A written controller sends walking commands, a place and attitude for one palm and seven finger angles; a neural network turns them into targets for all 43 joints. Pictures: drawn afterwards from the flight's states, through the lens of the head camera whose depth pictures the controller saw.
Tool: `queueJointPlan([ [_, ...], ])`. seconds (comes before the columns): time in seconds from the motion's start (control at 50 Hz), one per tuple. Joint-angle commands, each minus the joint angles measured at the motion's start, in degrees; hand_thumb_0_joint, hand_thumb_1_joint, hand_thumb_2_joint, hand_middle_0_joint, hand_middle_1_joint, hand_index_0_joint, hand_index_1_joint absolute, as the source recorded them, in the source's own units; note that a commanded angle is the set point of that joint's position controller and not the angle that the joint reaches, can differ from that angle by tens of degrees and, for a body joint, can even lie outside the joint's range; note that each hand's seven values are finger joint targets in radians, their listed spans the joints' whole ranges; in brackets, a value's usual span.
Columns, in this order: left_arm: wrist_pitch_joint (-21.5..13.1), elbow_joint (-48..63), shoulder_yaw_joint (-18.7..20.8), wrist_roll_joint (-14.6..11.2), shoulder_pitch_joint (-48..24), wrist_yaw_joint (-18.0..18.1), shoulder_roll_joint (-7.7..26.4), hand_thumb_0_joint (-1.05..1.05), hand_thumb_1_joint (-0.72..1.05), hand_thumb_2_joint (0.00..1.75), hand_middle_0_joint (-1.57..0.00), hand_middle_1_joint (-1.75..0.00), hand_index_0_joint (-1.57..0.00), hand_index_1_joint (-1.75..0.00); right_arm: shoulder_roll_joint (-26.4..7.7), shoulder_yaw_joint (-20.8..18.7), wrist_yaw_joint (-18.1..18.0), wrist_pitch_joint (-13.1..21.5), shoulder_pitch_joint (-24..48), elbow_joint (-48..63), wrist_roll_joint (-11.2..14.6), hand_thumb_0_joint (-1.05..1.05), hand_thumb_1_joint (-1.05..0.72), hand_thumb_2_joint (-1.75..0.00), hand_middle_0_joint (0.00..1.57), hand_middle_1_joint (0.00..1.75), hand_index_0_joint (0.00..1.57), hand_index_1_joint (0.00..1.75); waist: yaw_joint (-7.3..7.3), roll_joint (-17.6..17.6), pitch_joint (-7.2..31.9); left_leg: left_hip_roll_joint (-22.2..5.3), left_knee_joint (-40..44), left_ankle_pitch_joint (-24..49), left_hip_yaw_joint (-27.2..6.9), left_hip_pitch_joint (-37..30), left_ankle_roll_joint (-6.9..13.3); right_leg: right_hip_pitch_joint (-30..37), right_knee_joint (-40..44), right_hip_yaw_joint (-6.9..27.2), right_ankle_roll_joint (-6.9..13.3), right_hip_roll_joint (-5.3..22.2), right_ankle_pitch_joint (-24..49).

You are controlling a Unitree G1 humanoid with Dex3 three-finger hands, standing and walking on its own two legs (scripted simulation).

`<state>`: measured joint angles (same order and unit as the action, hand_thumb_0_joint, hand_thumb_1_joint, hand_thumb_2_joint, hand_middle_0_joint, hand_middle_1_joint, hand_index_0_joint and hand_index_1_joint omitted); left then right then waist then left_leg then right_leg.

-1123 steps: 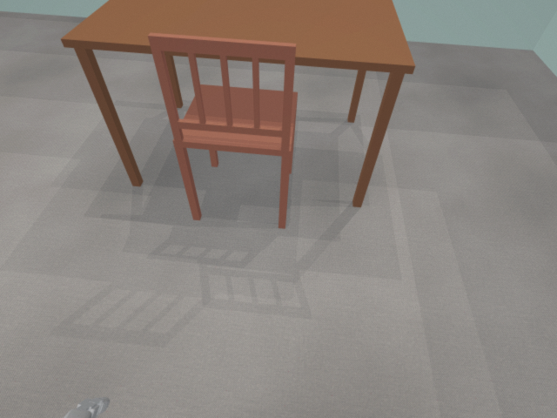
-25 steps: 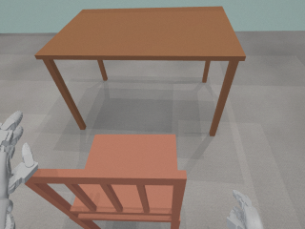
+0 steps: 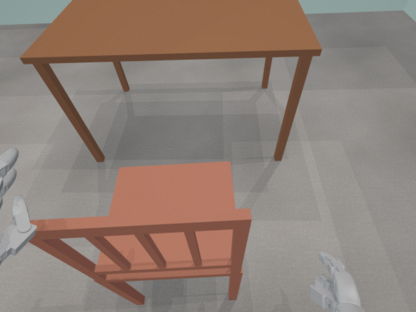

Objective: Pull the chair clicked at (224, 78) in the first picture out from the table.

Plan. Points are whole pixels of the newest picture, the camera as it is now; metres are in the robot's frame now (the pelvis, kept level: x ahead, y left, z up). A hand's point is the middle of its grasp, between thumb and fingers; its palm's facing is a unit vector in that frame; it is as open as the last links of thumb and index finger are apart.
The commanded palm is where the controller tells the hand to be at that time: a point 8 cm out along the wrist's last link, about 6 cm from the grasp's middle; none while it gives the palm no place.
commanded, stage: step back with the hand held close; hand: left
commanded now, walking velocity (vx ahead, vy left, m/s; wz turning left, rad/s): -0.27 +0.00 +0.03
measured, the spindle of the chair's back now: (152, 250) +0.26 +0.16 -0.10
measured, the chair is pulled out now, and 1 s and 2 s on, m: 0.59 0.59 0.59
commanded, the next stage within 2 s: stop stepping back and stand still in 1.30 s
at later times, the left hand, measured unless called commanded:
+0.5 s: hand out of the picture +0.12 +0.28 +0.16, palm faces +0.48 -0.72 -0.50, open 7.4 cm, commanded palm +0.06 +0.31 +0.18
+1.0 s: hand out of the picture +0.08 +0.28 +0.16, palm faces +0.48 -0.70 -0.53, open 7.4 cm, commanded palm +0.01 +0.31 +0.18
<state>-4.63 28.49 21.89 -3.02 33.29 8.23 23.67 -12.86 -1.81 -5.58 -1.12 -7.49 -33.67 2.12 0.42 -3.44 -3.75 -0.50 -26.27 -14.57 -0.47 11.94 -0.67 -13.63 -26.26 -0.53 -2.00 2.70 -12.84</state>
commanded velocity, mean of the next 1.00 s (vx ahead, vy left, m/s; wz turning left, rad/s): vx -0.35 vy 0.00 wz -0.02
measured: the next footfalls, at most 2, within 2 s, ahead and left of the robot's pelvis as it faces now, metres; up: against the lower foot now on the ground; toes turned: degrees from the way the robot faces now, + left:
right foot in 0.90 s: -0.02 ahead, -0.14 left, +0.00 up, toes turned +4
left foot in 1.16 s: -0.05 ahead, +0.12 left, +0.00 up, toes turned +3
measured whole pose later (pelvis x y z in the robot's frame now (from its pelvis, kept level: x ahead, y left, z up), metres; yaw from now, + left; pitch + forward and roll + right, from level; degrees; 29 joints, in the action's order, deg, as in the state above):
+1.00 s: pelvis -0.11 +0.00 -0.03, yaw +4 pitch +1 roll -3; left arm -14.4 34.4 29.5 -1.9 31.1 9.1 25.8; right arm -10.5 -0.9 -4.0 9.5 -9.5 -36.2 0.5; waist 0.9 -1.6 -5.2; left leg -5.1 -41.5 -12.9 -1.3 31.1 -0.5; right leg -22.6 -37.7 -0.6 -1.6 -1.7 -15.6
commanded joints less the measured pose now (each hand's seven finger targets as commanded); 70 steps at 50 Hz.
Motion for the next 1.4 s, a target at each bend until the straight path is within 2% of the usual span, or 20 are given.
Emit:
queueJointPlan([
  [0.0, -3.59, 11.02, 9.52, -0.33, 1.07, 2.15, 9.8, 0.0, 0.9, 0.9, -0.2, -0.3, -0.2, -0.3, -5.54, -2.15, -0.83, 3.03, 5.05, 9.25, -0.16, 0.0, -0.9, -0.9, 0.2, 0.3, 0.2, 0.3, 0.94, 0.52, 13.34, -7.12, 0.73, 23.14, -3.4, -0.72, 1.74, 5.85, -0.7, 0.78, 2.57, 3.94, 17.41],
  [0.18, -3.78, 10.46, 8.42, 0.53, -4.11, 3.69, 10.35, 0.0, 0.9, 0.9, -0.2, -0.3, -0.2, -0.3, -5.87, -1.7, -1.13, 4.59, 3.26, 8.65, -0.61, 0.0, -0.9, -0.9, 0.2, 0.3, 0.2, 0.3, 0.17, 6.68, 7.19, -2.67, -3.76, -6.89, -2.57, 5.4, 1.4, -6.3, 8.27, 7.1, 4.27, 6.96, -7.44],
  [0.24, -4.61, 12.25, 8.59, 0.84, -4.99, 4.2, 10.71, 0.0, 0.9, 0.9, -0.2, -0.3, -0.2, -0.3, -6.27, -1.15, -1.42, 5.39, 2.86, 8.7, -0.83, 0.0, -0.9, -0.9, 0.2, 0.3, 0.2, 0.3, -0.1, 3.46, 6.1, -3.64, -2.44, -11.74, -4.43, 5.95, 1.83, -9.85, 8.11, 5.98, 4.35, 6.36, -15.15],
  [0.32, -5.79, 13.24, 10.66, 1.42, -3.99, 4.39, 11.45, 0.0, 0.9, 0.9, -0.2, -0.3, -0.2, -0.3, -7.05, -1.24, -1.77, 6.7, 3.55, 9.58, -0.55, 0.0, -0.9, -0.9, 0.2, 0.3, 0.2, 0.3, 0.3, -7.05, 5.89, -8.59, 9.68, -21.34, -9.75, 20.31, 4.28, 3.74, -2.49, 1.18, 1.48, 0.51, -10.7],
  [0.48, -7.64, 13.39, 10.59, 2.12, -4.47, 3.46, 9.75, 0.0, 0.9, 0.9, -0.2, -0.3, -0.2, -0.3, -7.05, -1.59, -0.57, 9.87, 1.58, 9.89, -0.92, 0.0, -0.9, -0.9, 0.2, 0.3, 0.2, 0.3, 0.5, -5.6, 4.46, -9.03, 6.17, -25.26, -8.16, 30.98, 4.88, 9.4, -8.05, 2.12, 1.33, -0.3, -4.92],
  [0.58, -8.73, 14.31, 11.14, 1.86, -5.92, 3.62, 10.92, 0.0, 0.9, 0.9, -0.2, -0.3, -0.2, -0.3, -6.47, -1.91, 0.19, 10.26, -0.14, 8.1, -1.95, 0.0, -0.9, -0.9, 0.2, 0.3, 0.2, 0.3, -0.14, 4.88, 4.91, -2.88, -8.25, -20.77, -3.22, 16.73, 1.86, -9.74, 6.54, 12.02, 5.56, 6.24, -17.2],
  [0.66, -8.8, 15.08, 11.09, 1.47, -6.14, 4.1, 11.31, 0.0, 0.9, 0.9, -0.2, -0.3, -0.2, -0.3, -5.9, -1.48, 0.66, 9.42, 0.65, 6.12, -2.27, 0.0, -0.9, -0.9, 0.2, 0.3, 0.2, 0.3, -0.66, 8.44, 9.87, -2.29, -11.19, -12.58, -3.33, 7.17, 1.47, -13.18, 6.52, 9.95, 6.23, 8.42, -10.29],
  [0.7, -9.48, 16.09, 12.19, 1.46, -5.48, 4.15, 11.99, 0.0, 0.9, 0.9, -0.2, -0.3, -0.2, -0.3, -6.01, -1.57, 0.41, 9.3, 1.08, 6.37, -2.24, 0.0, -0.9, -0.9, 0.2, 0.3, 0.2, 0.3, -0.59, 4.6, 9.75, -4.13, -5.49, -15.72, -5.61, 9.24, 2.26, -12.12, 3.91, 7.31, 4.61, 5.97, -13.27],
  [0.76, -10.03, 17.02, 13.67, 1.86, -3.33, 4.03, 10.96, 0.0, 0.9, 0.9, -0.2, -0.3, -0.2, -0.3, -7.1, -1.96, -0.12, 10.24, 2.77, 8.11, -1.66, 0.0, -0.9, -0.9, 0.2, 0.3, 0.2, 0.3, -0.13, -10.38, 9.12, -14.07, 9.95, -25.54, -14.28, 27.69, 6.3, 4.36, -15.56, 0.17, 1.18, -2.23, -7.8],
  [0.88, -12.58, 15.65, 15.24, 0.92, -0.76, 2.09, 11.39, 0.0, 0.9, 0.9, -0.2, -0.3, -0.2, -0.3, -6.17, -2.18, 0.73, 13.23, 1.3, 6.61, -1.45, 0.0, -0.9, -0.9, 0.2, 0.3, 0.2, 0.3, 0.06, -9.48, 6.33, -14.64, 3.7, -15.92, -10.45, 24.77, 6.63, 2.03, -11.71, 0.21, 2.13, -1.89, -4.11],
  [0.92, -13.2, 16.8, 14.87, 0.9, -2.63, 1.67, 12.23, 0.0, 0.9, 0.9, -0.2, -0.3, -0.2, -0.3, -6.69, -2.95, 0.87, 13.93, 0.24, 4.55, -1.74, 0.0, -0.9, -0.9, 0.2, 0.3, 0.2, 0.3, -0.1, -2.35, 10.13, -11.55, -2.46, -6.72, -6.91, 15.69, 4.23, -0.52, -6.98, 1.99, 3.06, -0.96, 2.55],
  [1.0, -13.11, 16.15, 13.65, 0.59, -3.4, 2.29, 12.91, 0.0, 0.9, 0.9, -0.2, -0.3, -0.2, -0.3, -4.57, -3.03, 1.63, 13.38, 0.06, 4.12, -2.64, 0.0, -0.9, -0.9, 0.2, 0.3, 0.2, 0.3, -0.71, 9.99, 10.67, 0.05, -25.39, -11.27, 0.18, 7.88, -0.96, -15.69, 9.25, 20.72, 11.82, 14.94, -2.83],
  [1.04, -12.46, 15.15, 13.66, 0.95, -3.01, 2.64, 12.51, 0.0, 0.9, 0.9, -0.2, -0.3, -0.2, -0.3, -3.11, -2.58, 2.06, 11.74, 1.34, 3.55, -2.93, 0.0, -0.9, -0.9, 0.2, 0.3, 0.2, 0.3, -1.03, 13.05, 12.27, 0.25, -26.34, -8.88, -1.71, 6.74, -0.82, -11.62, 7.32, 17.27, 12.53, 15.72, 12.25],
  [1.08, -12.63, 13.27, 15.19, 1.26, -2.35, 2.75, 12.84, 0.0, 0.9, 0.9, -0.2, -0.3, -0.2, -0.3, -2.63, -2.07, 1.25, 10.98, 2.98, 3.9, -2.55, 0.0, -0.9, -0.9, 0.2, 0.3, 0.2, 0.3, -1.09, 13.26, 10.05, -0.49, -12.58, -7.08, -2.1, 7.67, -0.04, -6.69, 3.02, 11.29, 8.84, 11.34, 16.7],
  [1.12, -13.96, 15.71, 15.94, 1.69, -2.25, 2.64, 13.9, 0.0, 0.9, 0.9, -0.2, -0.3, -0.2, -0.3, -5.21, -3.03, 0.63, 11.05, 4.24, 4.31, -2.29, 0.0, -0.9, -0.9, 0.2, 0.3, 0.2, 0.3, -0.54, 4.52, 9.42, -7.34, 3.64, 10.76, -7.46, 6.01, 2.91, -4.9, -5.77, 5.95, 4.37, 3.71, 14.86],
  [1.14, -14.79, 17.27, 14.35, 1.38, -0.99, 1.93, 11.69, 0.0, 0.9, 0.9, -0.2, -0.3, -0.2, -0.3, -5.46, -3.07, 0.78, 11.53, 2.62, 4.87, -2.4, 0.0, -0.9, -0.9, 0.2, 0.3, 0.2, 0.3, -0.48, -4.64, 11.9, -14.42, 5.97, 25.17, -11.55, 3.06, 5.1, -5.4, -14.63, 2.69, 2.18, -0.77, 6.51],
  [1.16, -15.07, 16.22, 14.66, 0.66, 1.15, 1.13, 11.98, 0.0, 0.9, 0.9, -0.2, -0.3, -0.2, -0.3, -5.21, -3.66, 1.2, 12.34, 1.63, 5.03, -2.47, 0.0, -0.9, -0.9, 0.2, 0.3, 0.2, 0.3, -0.89, -10.5, 15.19, -20.06, 8.21, 29.06, -13.56, 2.11, 7.73, -7.18, -25.41, 1.62, 1.67, -2.15, -12.99],
  [1.18, -15.02, 18.49, 14.77, 0.22, 0.12, 1.06, 12.28, 0.0, 0.9, 0.9, -0.2, -0.3, -0.2, -0.3, -4.83, -3.37, 1.25, 13.07, 1.51, 4.91, -3.87, 0.0, -0.9, -0.9, 0.2, 0.3, 0.2, 0.3, -1.2, -14.45, 14.13, -22.48, 8.55, 28.01, -15.37, 7.12, 10.08, -7.42, -34.21, 3.53, 1.08, -2.94, -18.61],
  [1.26, -14.74, 22.07, 11.3, 0.0, -1.15, 1.19, 9.87, 0.0, 0.9, 0.9, -0.2, -0.3, -0.2, -0.3, -6.09, -4.26, 2.77, 14.0, -0.01, 3.25, -2.62, 0.0, -0.9, -0.9, 0.2, 0.3, 0.2, 0.3, -0.39, -10.52, 14.28, -17.97, 1.32, 44.16, -6.67, -5.64, 8.15, -11.9, -26.26, 1.1, 2.03, -2.12, -13.71],
  [1.38, -13.56, 18.12, 14.63, -1.66, 3.37, 0.51, 12.65, 0.0, 0.9, 0.9, -0.2, -0.3, -0.2, -0.3, -6.05, -2.62, 2.4, 13.88, 1.64, 3.61, -3.16, 0.0, -0.9, -0.9, 0.2, 0.3, 0.2, 0.3, -0.65, -12.79, 13.16, -17.02, 5.25, 22.38, -9.69, -0.64, 6.75, -3.37, -6.22, -0.65, 2.63, -1.92, -11.0],
])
